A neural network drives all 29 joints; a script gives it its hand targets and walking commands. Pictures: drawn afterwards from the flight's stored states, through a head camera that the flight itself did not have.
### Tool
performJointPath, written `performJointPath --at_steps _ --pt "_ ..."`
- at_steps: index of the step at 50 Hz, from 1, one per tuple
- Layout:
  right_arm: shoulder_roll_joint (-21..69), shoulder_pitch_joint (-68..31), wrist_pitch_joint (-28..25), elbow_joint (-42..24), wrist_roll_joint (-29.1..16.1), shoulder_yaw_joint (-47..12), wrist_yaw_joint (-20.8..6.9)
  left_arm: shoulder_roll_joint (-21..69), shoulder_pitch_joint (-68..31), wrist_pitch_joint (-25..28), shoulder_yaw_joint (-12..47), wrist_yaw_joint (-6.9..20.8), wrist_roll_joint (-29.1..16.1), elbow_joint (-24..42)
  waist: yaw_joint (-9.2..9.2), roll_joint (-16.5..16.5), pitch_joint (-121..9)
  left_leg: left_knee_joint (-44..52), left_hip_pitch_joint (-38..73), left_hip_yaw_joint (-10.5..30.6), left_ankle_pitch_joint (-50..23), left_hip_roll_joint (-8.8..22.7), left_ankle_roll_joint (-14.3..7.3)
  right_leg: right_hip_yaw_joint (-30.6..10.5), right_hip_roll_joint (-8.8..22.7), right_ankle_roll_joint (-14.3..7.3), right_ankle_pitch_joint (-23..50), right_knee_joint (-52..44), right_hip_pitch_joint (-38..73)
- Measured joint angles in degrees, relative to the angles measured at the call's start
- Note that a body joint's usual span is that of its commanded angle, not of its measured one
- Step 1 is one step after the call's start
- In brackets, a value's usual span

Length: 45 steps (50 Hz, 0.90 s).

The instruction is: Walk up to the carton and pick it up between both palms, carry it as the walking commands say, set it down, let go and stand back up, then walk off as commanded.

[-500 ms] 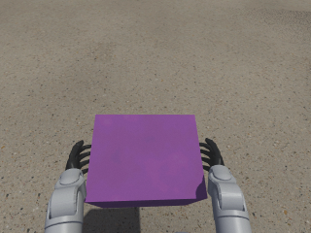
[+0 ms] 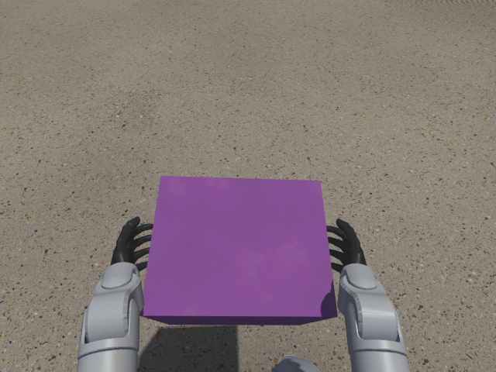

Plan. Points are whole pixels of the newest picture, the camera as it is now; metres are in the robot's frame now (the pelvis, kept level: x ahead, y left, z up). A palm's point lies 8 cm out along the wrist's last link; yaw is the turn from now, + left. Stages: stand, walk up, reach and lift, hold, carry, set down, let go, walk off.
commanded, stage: carry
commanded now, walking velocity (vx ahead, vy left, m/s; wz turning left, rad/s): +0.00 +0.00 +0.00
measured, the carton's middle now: (238, 259) +0.34 +0.01 -0.08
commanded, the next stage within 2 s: none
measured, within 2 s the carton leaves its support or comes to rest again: neither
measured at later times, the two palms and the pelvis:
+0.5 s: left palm (171, 106) +0.69 +0.15 +0.03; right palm (317, 113) +0.67 -0.20 +0.00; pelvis +0.41 -0.02 -0.01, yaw +0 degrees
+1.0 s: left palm (186, 24) +1.04 +0.13 +0.06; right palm (302, 24) +1.04 -0.22 +0.04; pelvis +0.76 -0.06 +0.03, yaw +1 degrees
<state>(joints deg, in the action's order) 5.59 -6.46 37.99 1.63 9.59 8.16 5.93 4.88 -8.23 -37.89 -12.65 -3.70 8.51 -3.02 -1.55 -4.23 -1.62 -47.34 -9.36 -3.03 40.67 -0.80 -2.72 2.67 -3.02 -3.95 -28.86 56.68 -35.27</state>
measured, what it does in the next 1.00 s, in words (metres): walks ahead: right foot, then left foot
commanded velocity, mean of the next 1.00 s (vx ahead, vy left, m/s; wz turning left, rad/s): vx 0.00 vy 0.00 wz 0.00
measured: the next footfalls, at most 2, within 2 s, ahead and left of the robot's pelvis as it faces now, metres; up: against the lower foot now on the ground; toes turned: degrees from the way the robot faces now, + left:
right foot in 0.02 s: +0.09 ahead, -0.09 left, +0.00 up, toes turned +0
left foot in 0.24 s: +0.24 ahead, +0.06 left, +0.00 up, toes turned +5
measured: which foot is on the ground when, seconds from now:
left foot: down 0.00-0.02, up 0.04-0.22, down 0.24-0.54, up 0.56-0.76, down 0.78-1.00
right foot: up 0.00-0.00, down 0.02-0.28, up 0.30-0.50, down 0.52-0.80, up 0.82-1.00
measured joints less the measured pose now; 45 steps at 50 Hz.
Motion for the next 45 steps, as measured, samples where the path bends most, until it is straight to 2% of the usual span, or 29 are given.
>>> performJointPath --at_steps 1,3,5,7,8,10,11,12,13,14,15,16,19,21,22,23,24,26,27,30,33,35,37,39,40,41,42,43,45 --pt "-0.41 0.61 0.02 -0.70 -0.37 0.38 0.12 0.61 -0.82 0.07 0.09 0.30 0.57 -0.70 -0.09 -0.36 0.24 -4.30 -0.13 0.28 -0.41 0.32 0.28 0.98 0.39 -0.54 7.15 -3.91 1.31" --pt "-2.13 1.29 -0.06 -0.48 -1.55 1.60 -0.28 2.98 -2.41 0.45 -0.09 0.27 2.60 -2.80 -0.27 -0.66 0.28 -19.69 -4.18 4.02 -5.32 -0.84 1.53 3.07 0.76 -1.41 -0.34 -0.19 3.40" --pt "-3.27 1.28 -0.18 1.21 -2.26 2.87 -1.28 3.19 -2.64 0.29 1.69 -0.27 3.98 -4.33 0.12 1.02 0.01 -32.40 -9.25 6.09 -3.41 -2.98 1.49 4.52 1.18 -1.61 -4.53 0.82 6.41" --pt "-3.54 0.66 -0.05 2.86 -2.55 3.55 -2.15 2.91 -1.74 -0.34 2.88 -1.26 3.98 -4.12 1.09 3.29 -0.14 -36.88 -15.16 5.60 0.98 -3.75 0.76 5.19 0.91 -1.68 -6.75 -1.09 9.88" --pt "-3.36 0.21 0.02 3.44 -2.45 3.62 -2.42 2.80 -1.08 -0.62 3.23 -2.33 3.52 -3.48 1.59 4.48 0.08 -35.42 -18.00 4.88 2.05 -3.57 0.44 5.37 0.66 -1.53 -7.52 -2.58 11.88" --pt "-2.75 -0.44 -0.03 3.72 -1.93 3.96 -3.34 2.59 0.38 -1.28 3.62 -3.78 2.10 -1.21 2.57 6.42 1.09 -25.60 -22.30 3.37 -0.05 -2.74 0.05 5.85 -0.05 -1.80 -8.26 -5.80 16.42" --pt "-2.35 -0.69 -0.07 3.61 -1.68 4.13 -3.76 2.47 1.12 -1.52 3.71 -4.22 1.49 0.03 3.04 7.20 1.70 -17.20 -23.01 2.58 -4.04 -2.49 -0.05 5.97 -0.44 -2.05 -9.11 -7.39 19.02" --pt "-1.80 -1.12 -0.03 3.62 -1.42 4.23 -4.10 2.33 1.91 -1.79 3.54 -4.52 0.99 1.38 3.40 7.99 2.16 -7.77 -22.60 1.72 -11.30 -2.55 -0.31 5.91 -0.68 -2.13 -10.21 -8.22 21.45" --pt "-0.67 -1.82 -0.49 4.64 -0.99 4.28 -4.30 1.68 2.76 -1.97 3.05 -4.51 0.59 2.51 4.06 9.71 2.36 -5.53 -20.89 0.54 -13.80 -2.83 -0.97 5.01 -0.07 -1.76 -10.50 -6.67 22.71" --pt "0.63 -2.66 -0.99 5.80 -0.23 4.27 -4.29 0.79 3.50 -2.00 2.39 -4.30 0.10 3.16 4.56 10.97 1.93 -5.99 -19.51 -0.92 -11.95 -2.80 -1.36 3.09 0.37 0.25 -7.55 -0.90 21.27" --pt "1.63 -3.17 -1.00 6.13 0.64 4.04 -4.13 0.04 3.97 -1.80 1.78 -3.90 -0.42 3.30 4.73 10.84 1.52 -6.57 -18.03 -1.92 -9.66 -2.43 -1.57 1.01 -0.10 1.68 -5.75 6.93 18.95" --pt "2.25 -3.11 -1.00 5.99 1.49 3.52 -3.90 -0.55 4.30 -1.44 1.36 -3.40 -0.81 3.13 4.60 9.82 0.95 -6.65 -16.40 -2.53 -7.74 -1.98 -1.62 -0.65 -0.91 2.17 -6.42 14.65 16.40" --pt "1.92 -1.27 -1.17 4.11 2.24 0.63 -2.41 -1.17 4.14 -0.38 0.40 -1.85 -1.44 2.14 3.06 5.11 -0.87 -4.22 -11.54 -3.12 -3.86 -1.20 -1.28 -3.48 -2.68 1.38 -14.13 32.13 6.05" --pt "1.37 -0.08 -0.89 1.57 1.63 -0.59 -1.33 -0.76 3.16 0.64 -0.60 -0.54 -1.54 1.45 1.44 1.97 -1.06 -2.32 -8.21 -2.86 -1.74 -0.95 -0.92 -4.22 -2.69 0.46 -18.57 35.94 -2.41" --pt "0.94 0.36 -0.61 0.18 1.11 -1.08 -0.79 -0.43 2.65 1.11 -0.97 0.01 -1.49 1.31 0.57 0.70 -0.71 -1.26 -6.15 -2.65 -0.64 -0.90 -0.58 -4.09 -2.13 0.12 -19.21 33.88 -6.28" --pt "0.43 0.79 -0.23 -1.16 0.70 -1.41 -0.37 -0.05 2.22 1.32 -0.98 0.34 -1.26 1.38 -0.21 -0.35 -0.22 0.17 -3.75 -2.30 -3.85 -0.85 -0.62 -3.35 -1.22 -0.08 -16.67 27.69 -9.07" --pt "0.03 1.50 0.30 -2.70 0.17 -1.45 0.17 0.37 2.00 1.12 -0.47 0.32 -0.99 1.85 -0.57 -0.89 0.24 0.94 -1.22 -2.00 -8.14 -0.88 -0.93 -2.21 -0.33 -0.30 -9.35 17.57 -10.12" --pt "-0.08 3.16 0.45 -4.35 -0.16 -0.03 -0.26 1.53 1.15 0.59 0.23 0.95 0.51 1.61 -0.63 -0.07 0.88 -3.74 2.44 -1.84 -3.50 -1.34 -0.81 -0.18 0.75 -0.22 14.70 -4.02 -6.95" --pt "-0.97 3.54 0.45 -4.41 -0.74 0.77 -0.50 2.79 0.41 0.91 0.33 0.97 1.48 0.42 -0.60 -0.60 0.96 -10.33 1.65 -0.33 -4.20 -1.00 -0.25 1.02 0.66 -0.88 14.31 -3.19 -5.63" --pt "-3.63 2.09 0.32 -1.14 -2.12 2.78 -1.92 2.95 -1.49 0.88 2.63 0.95 3.97 -2.86 -0.64 0.10 1.20 -31.97 -6.02 6.34 -6.89 -3.48 1.12 3.76 0.62 -2.54 4.16 1.42 -2.33" --pt "-4.53 -0.02 0.25 3.03 -2.37 3.57 -3.27 2.81 -1.20 -0.06 3.21 0.35 4.79 -3.65 0.22 2.54 0.98 -37.21 -15.21 7.44 -3.39 -3.81 0.90 5.31 -0.09 -3.04 1.16 -1.90 2.90" --pt "-4.05 -0.86 -0.16 3.96 -1.99 3.54 -3.75 2.67 -0.01 -0.39 3.72 -1.50 4.26 -2.05 1.07 4.42 1.57 -31.81 -20.74 6.47 -2.37 -2.82 0.88 5.94 -0.58 -3.26 0.14 -5.32 6.95" --pt "-2.92 -1.46 -0.56 4.05 -1.59 3.65 -4.03 2.52 1.39 -0.58 3.96 -3.77 2.93 0.19 1.94 5.84 2.54 -18.56 -23.38 5.03 -5.96 -1.59 1.13 6.35 -1.18 -3.36 -0.77 -9.04 11.73" --pt "-1.56 -2.01 -0.96 4.10 -1.01 4.17 -4.57 2.39 2.31 -1.00 3.21 -4.21 1.66 2.28 2.81 7.09 3.19 -1.83 -22.74 3.36 -15.46 -1.21 0.76 6.46 -1.68 -3.53 -2.20 -11.78 16.57" --pt "-0.63 -2.29 -1.25 4.43 -0.73 4.25 -4.63 2.03 2.83 -1.16 2.65 -4.14 1.14 3.16 3.55 8.21 3.09 0.78 -21.58 2.65 -23.18 -1.38 0.06 5.88 -1.55 -3.21 -2.95 -11.53 18.24" --pt "0.49 -2.72 -1.72 5.12 -0.03 4.24 -4.55 1.43 3.26 -1.00 1.95 -3.67 0.89 3.42 4.16 9.39 2.46 0.63 -20.24 1.63 -22.88 -1.44 -0.22 4.95 -0.95 -1.59 -2.70 -8.78 18.08" --pt "1.46 -3.32 -1.83 5.72 0.95 4.10 -4.44 0.79 3.40 -0.90 1.20 -3.17 0.63 3.33 4.36 9.76 1.67 0.37 -18.96 0.76 -20.01 -1.33 -0.40 3.40 -0.79 1.05 -0.82 -2.96 16.47" --pt "2.11 -3.68 -1.61 5.85 1.76 3.74 -4.16 0.12 3.28 -0.97 0.63 -2.73 0.23 3.08 4.28 9.26 0.99 0.35 -17.54 0.25 -17.51 -1.06 -0.31 1.66 -1.16 2.62 -1.91 3.49 14.68" --pt "2.24 -3.29 -1.53 5.65 2.96 2.29 -3.42 -0.94 2.65 -1.00 0.26 -1.91 -0.20 2.02 3.87 7.35 -0.56 1.44 -14.78 -0.38 -14.55 -0.62 0.27 -1.32 -1.86 3.17 -6.76 14.04 10.56"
